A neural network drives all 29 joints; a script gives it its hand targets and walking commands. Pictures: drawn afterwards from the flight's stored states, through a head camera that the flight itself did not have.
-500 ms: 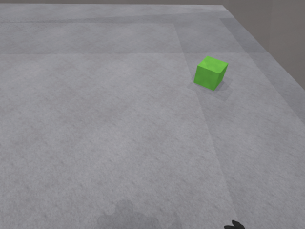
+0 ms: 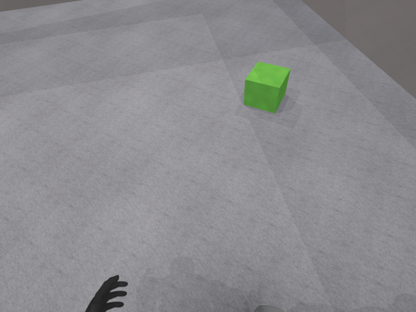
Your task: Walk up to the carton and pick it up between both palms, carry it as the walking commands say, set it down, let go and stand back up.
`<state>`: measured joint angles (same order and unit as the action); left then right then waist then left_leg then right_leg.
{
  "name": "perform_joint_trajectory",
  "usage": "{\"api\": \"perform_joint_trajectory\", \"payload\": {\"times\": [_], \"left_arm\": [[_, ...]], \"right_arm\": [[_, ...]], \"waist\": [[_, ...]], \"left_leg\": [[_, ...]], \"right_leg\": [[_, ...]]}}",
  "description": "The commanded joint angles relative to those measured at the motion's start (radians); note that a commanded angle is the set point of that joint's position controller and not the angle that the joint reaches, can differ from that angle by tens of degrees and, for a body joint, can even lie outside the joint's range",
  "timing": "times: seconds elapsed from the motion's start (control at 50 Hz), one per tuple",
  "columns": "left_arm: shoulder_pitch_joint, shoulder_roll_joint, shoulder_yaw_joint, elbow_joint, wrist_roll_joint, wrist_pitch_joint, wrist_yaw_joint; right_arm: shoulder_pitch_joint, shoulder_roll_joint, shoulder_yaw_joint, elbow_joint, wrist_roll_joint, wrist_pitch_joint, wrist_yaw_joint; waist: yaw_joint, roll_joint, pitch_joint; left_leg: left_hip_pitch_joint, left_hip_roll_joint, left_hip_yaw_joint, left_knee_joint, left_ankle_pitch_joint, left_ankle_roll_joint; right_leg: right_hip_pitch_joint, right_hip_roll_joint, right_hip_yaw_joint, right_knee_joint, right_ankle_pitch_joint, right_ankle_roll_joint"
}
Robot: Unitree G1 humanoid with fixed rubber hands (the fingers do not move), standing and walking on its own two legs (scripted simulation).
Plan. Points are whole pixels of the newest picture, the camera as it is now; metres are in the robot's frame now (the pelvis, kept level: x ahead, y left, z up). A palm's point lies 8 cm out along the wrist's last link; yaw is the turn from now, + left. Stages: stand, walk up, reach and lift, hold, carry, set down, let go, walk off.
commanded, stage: walk up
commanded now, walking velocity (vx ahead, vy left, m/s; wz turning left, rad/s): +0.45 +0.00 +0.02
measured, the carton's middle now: (266, 87) +1.56 -0.42 -0.65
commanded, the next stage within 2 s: none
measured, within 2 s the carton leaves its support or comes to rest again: neither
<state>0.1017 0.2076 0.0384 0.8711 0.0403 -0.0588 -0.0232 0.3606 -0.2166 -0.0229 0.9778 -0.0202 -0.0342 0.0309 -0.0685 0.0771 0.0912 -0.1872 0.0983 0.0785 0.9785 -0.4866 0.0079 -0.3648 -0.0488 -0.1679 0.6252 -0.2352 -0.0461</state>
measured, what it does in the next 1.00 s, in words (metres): walks ahead: left foot, then right foot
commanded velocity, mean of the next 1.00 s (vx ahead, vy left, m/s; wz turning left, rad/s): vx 0.47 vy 0.00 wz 0.06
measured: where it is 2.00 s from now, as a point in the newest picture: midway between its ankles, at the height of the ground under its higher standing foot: (223, 168)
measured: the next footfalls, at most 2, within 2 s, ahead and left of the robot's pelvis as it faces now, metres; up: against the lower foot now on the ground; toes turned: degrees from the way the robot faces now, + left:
left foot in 0.30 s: +0.28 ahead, +0.14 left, +0.00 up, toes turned +10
right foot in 0.68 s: +0.39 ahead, -0.11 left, +0.00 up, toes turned -11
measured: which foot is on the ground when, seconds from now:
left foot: up 0.00-0.28, down 0.30-0.70, up 0.72-1.00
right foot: down 0.00-0.32, up 0.34-0.66, down 0.68-1.00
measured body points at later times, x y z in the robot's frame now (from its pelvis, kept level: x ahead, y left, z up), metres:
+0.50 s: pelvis +0.20 +0.03 +0.01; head +0.22 +0.04 +0.46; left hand +0.28 +0.27 -0.14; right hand +0.30 -0.22 -0.12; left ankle +0.24 +0.13 -0.72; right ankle +0.18 -0.10 -0.66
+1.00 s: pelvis +0.41 -0.03 +0.02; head +0.43 -0.04 +0.47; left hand +0.41 +0.23 -0.12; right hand +0.56 -0.26 -0.12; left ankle +0.48 +0.13 -0.67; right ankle +0.35 -0.11 -0.72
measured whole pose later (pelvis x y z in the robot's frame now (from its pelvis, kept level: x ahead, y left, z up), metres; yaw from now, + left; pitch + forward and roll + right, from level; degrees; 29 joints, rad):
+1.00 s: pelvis +0.41 -0.03 +0.02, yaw +3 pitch -2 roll -1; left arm 0.35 0.20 0.04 0.96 0.02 -0.08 -0.01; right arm 0.13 -0.25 -0.02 0.88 -0.03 0.00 0.06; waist 0.02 0.06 0.06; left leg -0.53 0.15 0.07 0.88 -0.20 0.01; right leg -0.03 -0.01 -0.26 0.37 -0.31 -0.03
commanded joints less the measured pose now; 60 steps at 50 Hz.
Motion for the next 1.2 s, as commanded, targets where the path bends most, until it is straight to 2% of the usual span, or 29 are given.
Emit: {"api": "perform_joint_trajectory", "payload": {"times": [0.0,0.08,0.2,0.22,0.24,0.26,0.28,0.3,0.34,0.42,0.44,0.48,0.52,0.6,0.62,0.66,0.68,0.72,0.78,0.86,1.0,1.02,1.06,1.08,1.1,1.12,1.14,1.16,1.18], "left_arm": [[0.171,0.171,0.055,-0.005,-0.007,-0.013,0.03],[0.181,0.128,0.031,0.02,-0.011,-0.032,0.03],[0.142,0.173,0.035,0.023,-0.018,-0.027,0.009],[0.149,0.16,0.026,0.037,-0.019,-0.024,0.006],[0.159,0.125,0.019,0.02,-0.018,-0.026,0.005],[0.197,0.073,0.006,0.015,-0.026,-0.026,0.0],[0.149,0.072,0.025,-0.032,-0.019,-0.012,-0.002],[0.142,0.094,0.037,-0.044,-0.018,-0.006,0.001],[0.107,0.086,0.026,-0.041,-0.016,-0.008,0.003],[0.164,0.07,0.023,-0.022,-0.017,0.015,-0.012],[0.171,0.068,0.018,-0.022,-0.021,0.016,-0.012],[0.112,0.039,0.007,-0.04,-0.018,0.025,-0.026],[0.073,0.052,0.013,-0.06,-0.017,0.029,-0.027],[0.104,0.074,0.023,-0.045,-0.025,0.019,-0.036],[0.178,0.112,0.032,-0.022,-0.026,0.011,-0.025],[0.395,0.3,0.09,0.014,-0.01,-0.004,0.004],[0.366,0.291,0.077,0.016,-0.01,0.002,0.016],[0.287,0.193,0.045,0.004,-0.001,0.002,0.019],[0.198,0.159,0.032,-0.015,-0.024,-0.018,0.019],[0.253,0.13,0.034,0.026,-0.021,-0.033,0.024],[0.262,0.138,0.023,0.063,-0.022,-0.028,0.022],[0.291,0.14,0.023,0.072,-0.021,-0.026,0.021],[0.248,0.132,0.021,0.06,-0.027,-0.03,0.02],[0.256,0.142,0.014,0.061,-0.03,-0.025,0.021],[0.295,0.124,0.017,0.061,-0.039,-0.026,0.022],[0.308,0.066,0.01,0.03,-0.047,-0.026,0.017],[0.3,0.074,0.016,0.002,-0.061,-0.021,0.017],[0.248,0.122,0.025,0.006,-0.062,-0.012,0.021],[0.209,0.097,0.023,-0.011,-0.054,-0.016,0.019]], "right_arm": [[-0.101,-0.068,-0.002,-0.113,0.003,-0.022,0.006],[-0.182,-0.042,0.003,-0.142,-0.004,-0.005,0.016],[-0.186,-0.063,-0.006,-0.14,0.003,-0.014,0.021],[-0.128,-0.1,-0.02,-0.087,-0.002,-0.017,0.015],[-0.036,-0.145,-0.039,-0.064,-0.009,-0.022,0.0],[0.038,-0.245,-0.065,-0.05,-0.022,-0.024,-0.012],[0.092,-0.292,-0.071,-0.042,-0.026,-0.022,-0.017],[0.041,-0.284,-0.066,-0.057,-0.022,-0.017,-0.021],[-0.021,-0.185,-0.043,-0.066,-0.013,-0.033,-0.025],[-0.125,-0.169,-0.046,-0.095,-0.006,-0.046,-0.023],[-0.133,-0.161,-0.046,-0.094,-0.003,-0.044,-0.026],[-0.126,-0.164,-0.049,-0.091,-0.013,-0.038,-0.016],[-0.126,-0.173,-0.053,-0.086,-0.013,-0.032,-0.019],[-0.145,-0.167,-0.035,-0.098,-0.018,-0.018,0.001],[-0.141,-0.14,-0.023,-0.113,-0.009,-0.021,0.006],[-0.18,-0.056,0.018,-0.183,-0.006,-0.032,0.006],[-0.181,-0.062,0.004,-0.173,-0.005,-0.02,0.003],[-0.196,-0.076,-0.015,-0.15,-0.01,-0.018,0.006],[-0.119,-0.086,-0.004,-0.121,-0.009,-0.008,0.018],[-0.204,-0.068,0.001,-0.146,-0.011,0.004,0.027],[-0.39,-0.039,0.01,-0.206,0.003,0.015,0.03],[-0.402,-0.053,0.005,-0.202,0.001,0.02,0.027],[-0.264,-0.101,-0.012,-0.169,-0.016,0.013,0.024],[-0.215,-0.115,-0.02,-0.144,-0.015,0.008,0.016],[-0.071,-0.168,-0.038,-0.105,-0.026,-0.005,0.003],[0.087,-0.262,-0.061,-0.062,-0.052,-0.015,-0.015],[0.146,-0.367,-0.083,-0.054,-0.041,-0.02,-0.028],[0.064,-0.288,-0.086,-0.044,-0.032,-0.015,-0.03],[0.036,-0.25,-0.075,-0.056,-0.04,-0.022,-0.033]], "waist": [[0.082,-0.249,-0.099],[0.069,-0.2,-0.108],[0.02,-0.204,-0.138],[-0.011,-0.143,-0.144],[-0.042,0.033,-0.208],[-0.092,0.339,-0.237],[-0.085,0.303,-0.191],[-0.053,0.22,-0.094],[-0.027,0.081,-0.092],[0.012,0.177,-0.063],[0.028,0.168,-0.056],[0.017,0.135,-0.035],[0.03,0.103,0.002],[0.072,0.061,-0.005],[0.112,-0.055,-0.049],[0.219,-0.569,-0.187],[0.201,-0.447,-0.142],[0.141,-0.299,-0.063],[0.081,-0.3,-0.01],[0.091,-0.204,-0.051],[0.096,-0.202,0.09],[0.091,-0.143,0.056],[0.035,-0.178,-0.052],[0.011,-0.109,-0.079],[-0.048,0.03,-0.15],[-0.117,0.247,-0.279],[-0.1,0.35,-0.299],[-0.07,0.219,-0.247],[-0.073,0.207,-0.202]], "left_leg": [[-0.415,0.065,-0.063,0.056,0.074,0.033],[-0.305,0.06,-0.023,-0.152,0.19,0.007],[-0.048,-0.019,0.059,-0.464,0.39,-0.011],[0.071,-0.038,0.05,-0.455,0.357,0.002],[0.21,0.023,-0.046,-0.508,0.254,0.035],[0.363,0.233,-0.325,-0.636,0.146,0.107],[0.291,0.366,-0.557,-0.79,-0.013,0.176],[0.187,0.37,-0.57,-0.808,-0.101,0.187],[0.169,0.33,-0.44,-0.774,0.049,0.191],[0.029,0.272,-0.245,-0.805,0.16,0.155],[0.029,0.267,-0.191,-0.769,0.335,0.153],[-0.072,0.234,-0.143,-0.834,0.064,0.144],[-0.109,0.264,-0.159,-0.853,0.006,0.156],[-0.277,0.18,-0.092,-0.767,-0.043,0.121],[-0.296,0.117,-0.039,-0.617,-0.011,0.096],[-0.571,-0.031,0.02,-0.021,-0.036,0.03],[-0.632,0.022,-0.043,0.094,0.002,0.039],[-0.577,0.054,-0.069,0.128,0.092,0.042],[-0.524,0.069,-0.053,0.134,0.188,0.006],[-0.507,0.066,-0.026,-0.044,0.285,-0.002],[-0.333,0.038,0.018,-0.328,0.372,0.003],[-0.296,0.027,0.03,-0.344,0.354,0.006],[-0.136,-0.031,0.044,-0.354,0.32,0.034],[-0.033,-0.068,0.087,-0.38,0.309,0.046],[0.166,-0.044,0.044,-0.416,0.275,0.08],[0.422,0.242,-0.326,-0.544,0.289,0.163],[0.516,0.445,-0.675,-0.67,0.393,0.239],[0.449,0.356,-0.487,-0.676,0.25,0.261],[0.414,0.338,-0.436,-0.639,0.299,0.222]], "right_leg": [[0.325,-0.298,0.321,-0.393,0.067,-0.128],[0.24,-0.266,0.22,-0.401,0.196,-0.119],[0.143,-0.222,0.16,-0.324,0.125,-0.066],[0.083,-0.181,0.13,-0.21,0.123,-0.051],[-0.017,-0.122,0.106,-0.026,0.08,-0.026],[-0.219,-0.001,0.028,0.27,-0.169,0.02],[-0.27,0.032,0.097,0.482,-0.321,0.028],[-0.282,-0.007,0.177,0.554,-0.273,0.022],[-0.331,-0.057,0.168,0.514,-0.181,0.01],[-0.207,-0.072,0.112,0.38,-0.09,0.045],[-0.17,-0.073,0.102,0.282,-0.097,0.052],[-0.06,-0.075,0.07,0.164,-0.077,0.066],[-0.026,-0.055,0.069,0.08,-0.077,0.061],[0.247,-0.016,0.001,-0.099,0.051,0.068],[0.36,-0.026,0.022,-0.154,0.027,0.037],[0.583,-0.41,0.576,-0.471,-0.371,-0.09],[0.549,-0.456,0.642,-0.537,-0.507,-0.143],[0.432,-0.352,0.465,-0.482,-0.378,-0.121],[0.307,-0.28,0.281,-0.504,-0.176,-0.084],[0.422,-0.26,0.155,-0.407,0.277,-0.074],[0.267,-0.269,0.135,-0.455,0.352,-0.075],[0.283,-0.27,0.129,-0.417,0.381,-0.072],[0.264,-0.239,0.103,-0.287,0.411,-0.037],[0.225,-0.199,0.072,-0.172,0.473,-0.027],[0.139,-0.127,0.022,0.086,0.501,-0.004],[-0.144,-0.025,0.015,0.425,0.143,0.024],[-0.321,0.086,0.104,0.671,-0.293,0.03],[-0.319,-0.026,0.2,0.697,-0.27,0.015],[-0.376,-0.028,0.195,0.679,-0.228,0.009]]}}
